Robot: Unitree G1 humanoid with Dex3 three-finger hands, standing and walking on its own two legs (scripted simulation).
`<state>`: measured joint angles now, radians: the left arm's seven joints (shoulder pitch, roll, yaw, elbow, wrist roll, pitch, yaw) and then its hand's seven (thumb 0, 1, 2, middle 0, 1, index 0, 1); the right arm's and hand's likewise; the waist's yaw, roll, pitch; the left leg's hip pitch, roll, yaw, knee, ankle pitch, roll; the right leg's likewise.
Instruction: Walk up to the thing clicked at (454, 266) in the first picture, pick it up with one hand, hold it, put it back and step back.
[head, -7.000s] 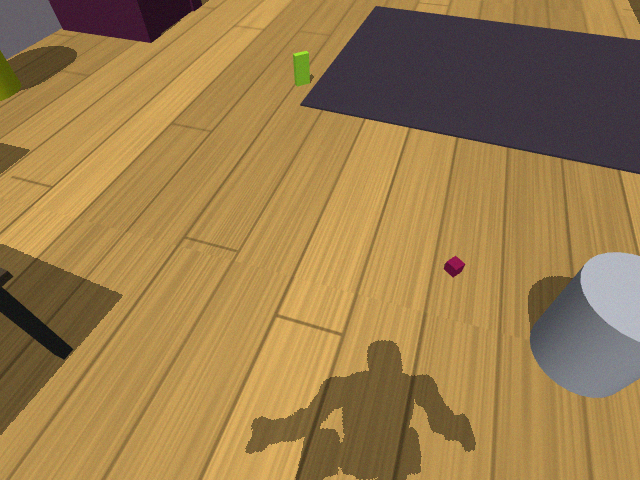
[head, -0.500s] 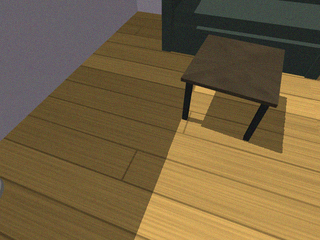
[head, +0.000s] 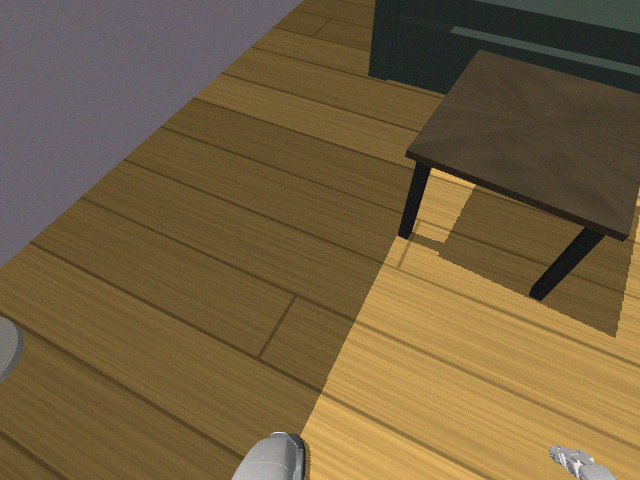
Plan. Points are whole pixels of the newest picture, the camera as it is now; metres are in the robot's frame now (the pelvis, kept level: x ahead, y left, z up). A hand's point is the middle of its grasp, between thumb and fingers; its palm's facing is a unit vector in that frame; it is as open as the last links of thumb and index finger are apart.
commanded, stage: walk up
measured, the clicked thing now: out of the picture -0.65 -0.88 -0.74
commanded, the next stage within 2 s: none
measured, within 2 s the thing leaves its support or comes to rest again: neither
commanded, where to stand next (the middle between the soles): +0.55 -0.02 m, yaw -3 degrees
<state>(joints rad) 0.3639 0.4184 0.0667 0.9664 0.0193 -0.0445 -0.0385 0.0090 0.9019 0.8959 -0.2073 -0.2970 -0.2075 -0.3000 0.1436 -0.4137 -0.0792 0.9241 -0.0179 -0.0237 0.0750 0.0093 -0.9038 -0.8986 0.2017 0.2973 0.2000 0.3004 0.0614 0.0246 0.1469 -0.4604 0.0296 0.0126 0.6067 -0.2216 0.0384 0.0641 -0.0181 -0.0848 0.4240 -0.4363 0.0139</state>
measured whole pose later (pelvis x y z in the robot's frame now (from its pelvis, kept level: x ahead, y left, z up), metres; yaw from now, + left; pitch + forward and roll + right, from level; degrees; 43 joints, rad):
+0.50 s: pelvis +0.18 -0.04 -0.01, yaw -3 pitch -3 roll +1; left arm 0.38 0.43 0.09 0.89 0.04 -0.07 -0.07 0.01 0.90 0.90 -0.21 -0.30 -0.21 -0.30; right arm 0.32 -0.45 -0.09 0.87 -0.02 -0.02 0.06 0.01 -0.90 -0.90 0.21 0.30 0.20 0.30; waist 0.00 0.07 0.02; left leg -0.25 0.05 0.03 0.77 -0.47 0.05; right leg -0.35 -0.04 -0.06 0.68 -0.27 -0.01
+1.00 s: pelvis +0.36 -0.01 -0.01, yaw +0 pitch -3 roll -1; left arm 0.37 0.41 0.03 0.85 0.00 -0.04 -0.02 0.01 0.90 0.90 -0.21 -0.30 -0.21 -0.30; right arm 0.22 -0.39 -0.06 0.81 -0.01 -0.06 0.07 0.01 -0.90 -0.90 0.20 0.30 0.20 0.30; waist 0.02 -0.03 0.12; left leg -0.37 0.01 0.07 0.66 -0.23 0.05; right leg -0.24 -0.03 -0.01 1.02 -0.50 -0.04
